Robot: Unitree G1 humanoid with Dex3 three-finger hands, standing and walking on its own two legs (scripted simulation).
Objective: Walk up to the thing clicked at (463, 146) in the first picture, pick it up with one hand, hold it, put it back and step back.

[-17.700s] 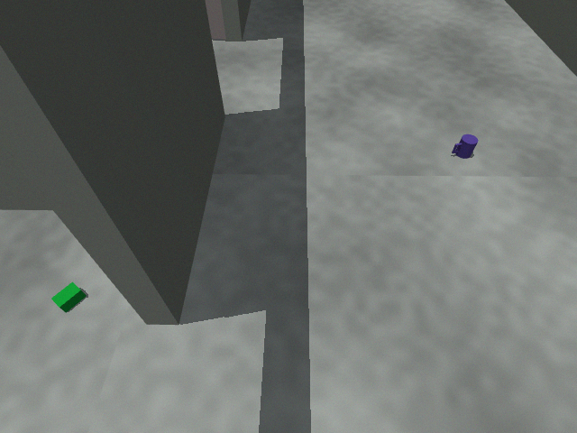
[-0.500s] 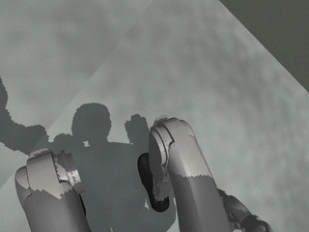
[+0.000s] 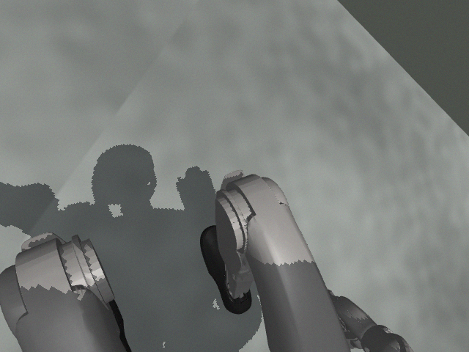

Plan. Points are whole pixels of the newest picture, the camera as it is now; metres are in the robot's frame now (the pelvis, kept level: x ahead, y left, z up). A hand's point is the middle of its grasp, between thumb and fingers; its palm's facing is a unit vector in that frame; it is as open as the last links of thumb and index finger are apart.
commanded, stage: rest palm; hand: left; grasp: from above
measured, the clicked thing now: out of the picture +0.43 +0.35 -0.25
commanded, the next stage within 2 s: close in 0.10 s
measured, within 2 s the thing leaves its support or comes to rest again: leaves its support in 1.98 s
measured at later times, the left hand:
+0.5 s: hand out of the picture +0.43 +0.33 -0.23, palm faces -0.45 -0.14 -0.88, open 13.1 cm
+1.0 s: hand out of the picture +0.43 +0.33 -0.23, palm faces -0.45 -0.15 -0.88, open 12.1 cm
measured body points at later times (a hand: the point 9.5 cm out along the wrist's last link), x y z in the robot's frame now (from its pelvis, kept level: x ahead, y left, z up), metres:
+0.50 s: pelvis +0.00 +0.00 +0.00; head +0.26 +0.13 +0.34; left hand +0.45 +0.34 -0.18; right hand +0.06 -0.26 -0.06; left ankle +0.06 +0.13 -0.27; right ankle +0.11 -0.13 -0.27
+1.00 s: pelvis -0.01 +0.00 +0.00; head +0.26 +0.12 +0.34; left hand +0.45 +0.34 -0.17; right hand +0.05 -0.26 -0.06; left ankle +0.06 +0.13 -0.27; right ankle +0.11 -0.13 -0.27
